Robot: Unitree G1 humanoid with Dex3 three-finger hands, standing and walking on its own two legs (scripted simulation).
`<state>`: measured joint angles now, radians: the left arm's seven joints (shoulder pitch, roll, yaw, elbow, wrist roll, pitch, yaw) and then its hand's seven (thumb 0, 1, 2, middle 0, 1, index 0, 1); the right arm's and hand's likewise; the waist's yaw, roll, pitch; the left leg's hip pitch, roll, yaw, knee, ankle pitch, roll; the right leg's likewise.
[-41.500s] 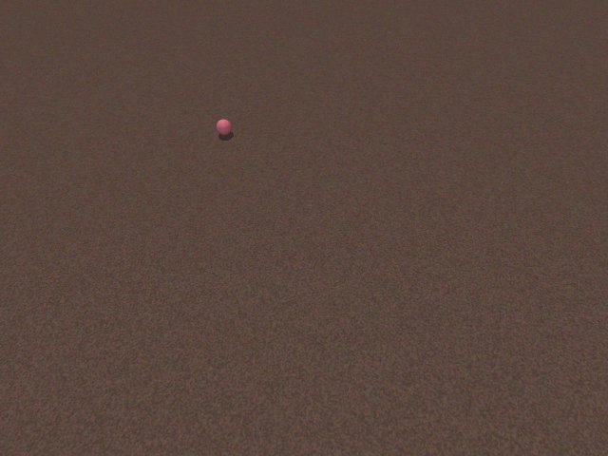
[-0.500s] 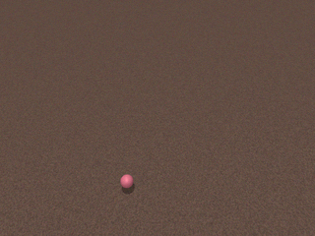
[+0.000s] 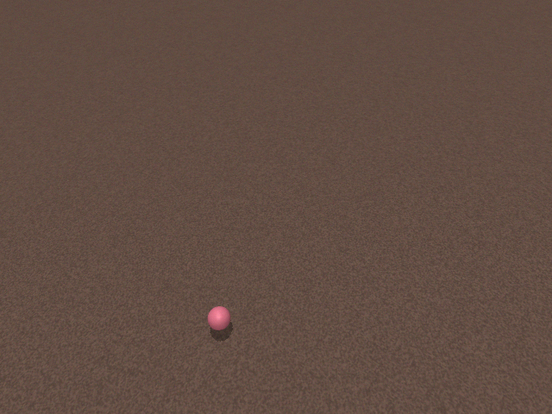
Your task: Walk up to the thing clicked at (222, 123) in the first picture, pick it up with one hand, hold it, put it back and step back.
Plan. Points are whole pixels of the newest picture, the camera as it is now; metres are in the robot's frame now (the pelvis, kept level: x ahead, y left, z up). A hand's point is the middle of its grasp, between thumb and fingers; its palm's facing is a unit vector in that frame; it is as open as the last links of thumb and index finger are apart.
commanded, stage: stand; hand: left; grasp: from above
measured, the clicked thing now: (219, 318) +0.55 +0.28 -0.74
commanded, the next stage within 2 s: step back in 0.70 s
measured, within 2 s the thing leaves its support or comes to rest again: neither
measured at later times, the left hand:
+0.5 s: hand out of the picture +0.08 +0.25 -0.16, palm faces +0.01 -0.94 -0.33, open 7.4 cm
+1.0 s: hand out of the picture +0.08 +0.30 -0.18, palm faces -0.03 -0.93 -0.37, open 7.4 cm
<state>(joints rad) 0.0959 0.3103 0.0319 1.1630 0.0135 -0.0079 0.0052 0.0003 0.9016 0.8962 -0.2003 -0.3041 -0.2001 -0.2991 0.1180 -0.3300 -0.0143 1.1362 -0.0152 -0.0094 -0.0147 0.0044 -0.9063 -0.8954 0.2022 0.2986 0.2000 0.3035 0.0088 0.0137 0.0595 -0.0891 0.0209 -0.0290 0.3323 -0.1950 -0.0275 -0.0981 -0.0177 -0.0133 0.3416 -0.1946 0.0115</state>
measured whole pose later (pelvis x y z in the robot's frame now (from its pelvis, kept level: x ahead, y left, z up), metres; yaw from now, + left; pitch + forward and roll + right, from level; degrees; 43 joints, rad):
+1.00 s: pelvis -0.04 +0.04 -0.02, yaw -1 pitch -1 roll -1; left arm 0.05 0.39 0.06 0.96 0.01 0.04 0.01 0.00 0.90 0.90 -0.20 -0.30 -0.20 -0.30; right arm 0.12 -0.39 -0.06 0.99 -0.01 0.03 0.01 0.00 -0.91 -0.90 0.20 0.30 0.20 0.30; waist -0.01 -0.02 0.15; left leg -0.27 -0.03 -0.01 0.64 -0.37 0.04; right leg -0.36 -0.04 0.04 0.66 -0.31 0.01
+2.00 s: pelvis -0.29 +0.05 -0.01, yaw -4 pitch -2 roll -1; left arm 0.17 0.40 0.09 0.82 0.02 0.07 0.01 0.00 0.90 0.90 -0.20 -0.30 -0.20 -0.30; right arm 0.16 -0.35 -0.04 0.86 -0.03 0.02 -0.01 0.01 -0.90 -0.90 0.21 0.30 0.20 0.30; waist 0.01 -0.05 0.16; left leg -0.30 0.00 -0.03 0.53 -0.20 0.02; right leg -0.43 0.12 0.18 1.21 -0.47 0.01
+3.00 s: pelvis -0.64 -0.01 -0.02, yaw -5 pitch -3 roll +0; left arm 0.25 0.35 0.05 0.94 0.05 0.00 0.00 0.00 0.90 0.90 -0.20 -0.30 -0.20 -0.30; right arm 0.12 -0.40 -0.05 0.87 -0.02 0.07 0.00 0.00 -0.91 -0.90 0.20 0.30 0.20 0.30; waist 0.06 0.04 0.10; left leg -0.45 -0.02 -0.10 0.90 -0.44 0.00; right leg -0.22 0.03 0.05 0.65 -0.37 -0.02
